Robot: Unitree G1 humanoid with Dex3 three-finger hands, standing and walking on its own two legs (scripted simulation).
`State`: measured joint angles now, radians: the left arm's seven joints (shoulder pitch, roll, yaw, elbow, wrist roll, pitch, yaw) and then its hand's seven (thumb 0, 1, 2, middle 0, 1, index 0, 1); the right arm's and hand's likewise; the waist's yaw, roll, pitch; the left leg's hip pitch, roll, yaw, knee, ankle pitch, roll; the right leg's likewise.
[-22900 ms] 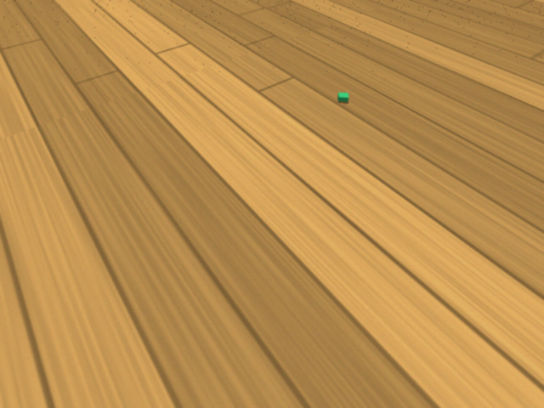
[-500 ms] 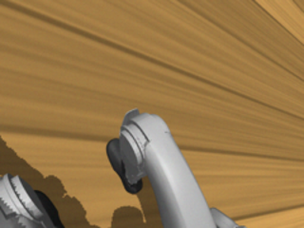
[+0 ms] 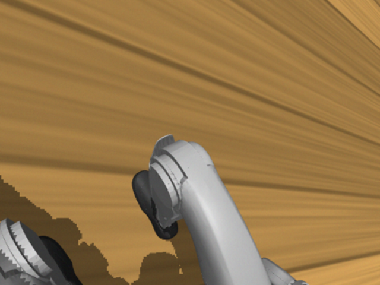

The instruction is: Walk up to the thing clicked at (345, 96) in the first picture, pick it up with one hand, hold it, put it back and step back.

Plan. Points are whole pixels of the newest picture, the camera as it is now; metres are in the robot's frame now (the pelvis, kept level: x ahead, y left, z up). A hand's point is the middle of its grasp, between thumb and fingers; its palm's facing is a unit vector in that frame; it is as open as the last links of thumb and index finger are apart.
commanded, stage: close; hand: left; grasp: from above
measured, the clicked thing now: out of the picture +0.50 +0.29 -0.30
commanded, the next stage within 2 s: settle in 0.56 s
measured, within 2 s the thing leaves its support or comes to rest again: leaves its support in 0.94 s
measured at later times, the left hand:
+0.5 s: hand out of the picture +0.49 +0.28 -0.27, palm faces -0.41 -0.18 -0.89, open 8.9 cm
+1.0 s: hand out of the picture +0.49 +0.29 -0.25, palm faces -0.39 -0.18 -0.90, open 8.8 cm
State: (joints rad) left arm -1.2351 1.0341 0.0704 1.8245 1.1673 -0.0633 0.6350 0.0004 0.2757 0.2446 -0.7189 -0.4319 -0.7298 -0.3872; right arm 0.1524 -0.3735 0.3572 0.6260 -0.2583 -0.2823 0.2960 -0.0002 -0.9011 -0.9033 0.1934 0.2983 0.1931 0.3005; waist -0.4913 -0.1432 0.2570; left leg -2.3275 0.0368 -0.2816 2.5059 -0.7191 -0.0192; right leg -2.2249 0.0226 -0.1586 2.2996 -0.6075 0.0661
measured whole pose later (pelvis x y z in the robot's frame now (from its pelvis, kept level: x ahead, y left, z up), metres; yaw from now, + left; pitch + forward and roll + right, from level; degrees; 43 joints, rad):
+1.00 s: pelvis +0.00 +0.00 +0.01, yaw +0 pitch +30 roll -15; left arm -1.19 0.99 0.09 1.71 1.16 -0.03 0.59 0.00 0.24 0.06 -0.91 -0.21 -0.92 -0.17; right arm 0.19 -0.36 0.32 0.63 -0.24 -0.25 0.29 0.00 -0.91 -0.90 0.19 0.30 0.19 0.30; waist -0.47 -0.12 0.22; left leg -2.33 0.04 -0.27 2.48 -0.72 -0.02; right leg -2.22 0.02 -0.15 2.28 -0.61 0.06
